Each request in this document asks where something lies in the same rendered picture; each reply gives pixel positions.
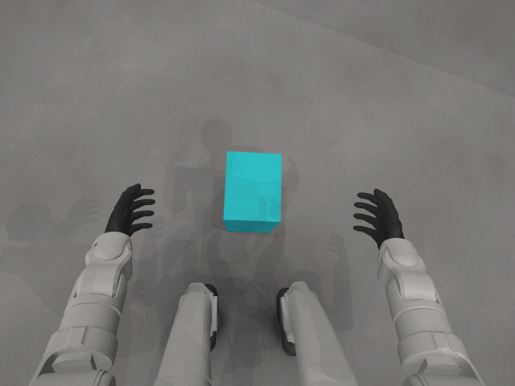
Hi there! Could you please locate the right robot shin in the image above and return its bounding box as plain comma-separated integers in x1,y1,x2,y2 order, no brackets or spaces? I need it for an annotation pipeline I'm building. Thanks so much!
286,281,319,342

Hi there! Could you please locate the right robot forearm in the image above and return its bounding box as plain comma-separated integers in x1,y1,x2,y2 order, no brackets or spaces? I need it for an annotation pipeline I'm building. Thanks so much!
377,238,486,386

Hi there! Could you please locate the robot left upper arm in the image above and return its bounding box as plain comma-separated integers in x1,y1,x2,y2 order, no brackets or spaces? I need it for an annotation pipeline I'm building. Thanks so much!
32,369,116,386

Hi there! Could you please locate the right robot hand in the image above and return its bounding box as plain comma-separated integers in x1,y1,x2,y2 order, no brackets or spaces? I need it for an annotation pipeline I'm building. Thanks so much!
353,189,405,249

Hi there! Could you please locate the carton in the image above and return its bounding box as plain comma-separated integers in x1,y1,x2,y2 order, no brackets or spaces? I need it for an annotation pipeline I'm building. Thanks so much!
224,151,282,233

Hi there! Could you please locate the left robot forearm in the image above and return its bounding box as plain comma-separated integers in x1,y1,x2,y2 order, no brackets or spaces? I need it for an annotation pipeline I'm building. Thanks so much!
28,232,133,386

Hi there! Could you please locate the left robot hand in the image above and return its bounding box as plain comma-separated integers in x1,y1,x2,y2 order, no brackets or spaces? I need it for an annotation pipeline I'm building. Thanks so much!
105,183,155,237

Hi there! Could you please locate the right robot foot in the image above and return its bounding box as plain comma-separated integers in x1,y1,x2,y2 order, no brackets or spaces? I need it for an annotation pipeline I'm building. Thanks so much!
277,288,296,356

